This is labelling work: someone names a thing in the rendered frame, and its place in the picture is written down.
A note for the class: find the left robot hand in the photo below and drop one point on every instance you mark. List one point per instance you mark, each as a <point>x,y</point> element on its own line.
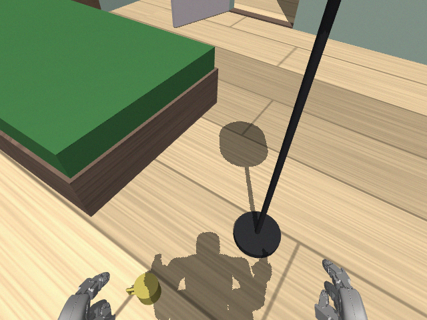
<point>78,307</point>

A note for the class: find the right robot hand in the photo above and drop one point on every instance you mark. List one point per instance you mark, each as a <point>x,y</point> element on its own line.
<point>347,300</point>

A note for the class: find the bed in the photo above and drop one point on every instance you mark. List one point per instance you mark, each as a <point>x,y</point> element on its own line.
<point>88,99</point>

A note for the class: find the floor lamp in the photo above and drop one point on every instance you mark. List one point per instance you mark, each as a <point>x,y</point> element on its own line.
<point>255,233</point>

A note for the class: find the mug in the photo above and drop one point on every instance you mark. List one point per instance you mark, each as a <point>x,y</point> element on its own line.
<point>146,288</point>

